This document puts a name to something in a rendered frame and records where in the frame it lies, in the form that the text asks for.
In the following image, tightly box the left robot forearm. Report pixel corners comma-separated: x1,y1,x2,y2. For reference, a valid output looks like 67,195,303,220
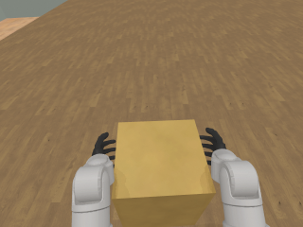
71,153,115,227

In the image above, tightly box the robot left hand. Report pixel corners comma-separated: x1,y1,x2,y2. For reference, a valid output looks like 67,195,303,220
92,132,116,167

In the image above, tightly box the right robot forearm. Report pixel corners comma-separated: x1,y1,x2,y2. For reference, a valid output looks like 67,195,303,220
211,148,270,227

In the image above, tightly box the robot right hand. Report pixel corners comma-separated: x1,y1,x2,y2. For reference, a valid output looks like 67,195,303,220
199,128,226,166

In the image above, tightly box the carton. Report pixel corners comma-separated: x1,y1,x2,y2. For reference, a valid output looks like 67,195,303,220
111,119,216,227

